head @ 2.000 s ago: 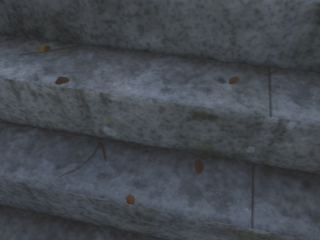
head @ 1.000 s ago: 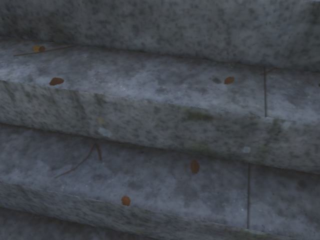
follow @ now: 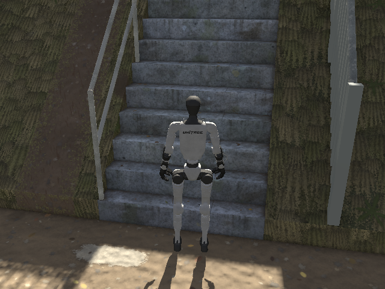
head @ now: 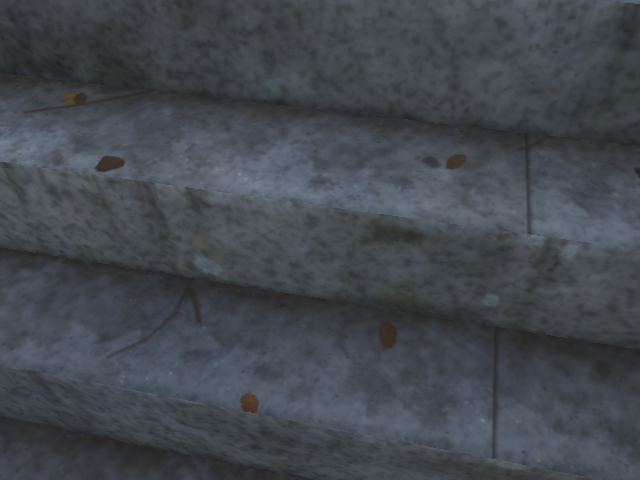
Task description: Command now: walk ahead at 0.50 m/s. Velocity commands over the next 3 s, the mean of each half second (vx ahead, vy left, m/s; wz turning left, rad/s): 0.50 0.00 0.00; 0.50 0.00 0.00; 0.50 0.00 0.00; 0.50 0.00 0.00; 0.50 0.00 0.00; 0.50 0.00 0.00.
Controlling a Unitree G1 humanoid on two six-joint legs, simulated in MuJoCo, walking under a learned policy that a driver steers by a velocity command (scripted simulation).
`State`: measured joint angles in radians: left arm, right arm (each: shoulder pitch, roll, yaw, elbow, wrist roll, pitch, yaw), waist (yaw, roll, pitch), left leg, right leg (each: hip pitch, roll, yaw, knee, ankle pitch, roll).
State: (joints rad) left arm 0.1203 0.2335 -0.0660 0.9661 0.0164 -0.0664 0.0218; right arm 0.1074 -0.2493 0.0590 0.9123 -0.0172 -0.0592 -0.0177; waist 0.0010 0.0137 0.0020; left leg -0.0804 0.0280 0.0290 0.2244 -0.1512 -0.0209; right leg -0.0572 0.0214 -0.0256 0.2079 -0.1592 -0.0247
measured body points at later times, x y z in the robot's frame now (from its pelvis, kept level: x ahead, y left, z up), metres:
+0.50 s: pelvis +0.00 +0.00 +0.00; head +0.01 +0.00 +0.45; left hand +0.12 +0.24 -0.13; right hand +0.14 -0.24 -0.12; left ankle -0.02 +0.13 -0.75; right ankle -0.03 -0.10 -0.75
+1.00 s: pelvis +0.00 +0.00 +0.00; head +0.01 +0.00 +0.45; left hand +0.12 +0.24 -0.13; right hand +0.14 -0.24 -0.12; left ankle -0.02 +0.13 -0.75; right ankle -0.03 -0.10 -0.75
